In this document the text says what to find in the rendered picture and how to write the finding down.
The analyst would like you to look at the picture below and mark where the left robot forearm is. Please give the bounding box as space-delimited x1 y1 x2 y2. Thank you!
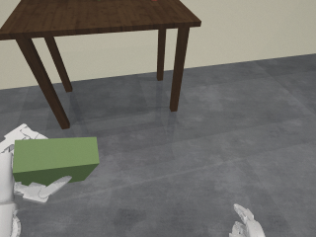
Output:
0 201 23 237

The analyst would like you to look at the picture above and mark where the right robot hand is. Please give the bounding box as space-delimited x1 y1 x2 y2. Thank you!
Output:
229 203 266 237

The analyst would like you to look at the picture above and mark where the left robot hand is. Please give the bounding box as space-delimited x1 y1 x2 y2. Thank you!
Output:
0 123 72 204

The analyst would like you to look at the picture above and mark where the sponge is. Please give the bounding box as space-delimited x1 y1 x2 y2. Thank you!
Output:
12 136 100 187

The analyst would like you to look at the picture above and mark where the table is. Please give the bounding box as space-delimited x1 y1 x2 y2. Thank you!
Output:
0 0 201 129

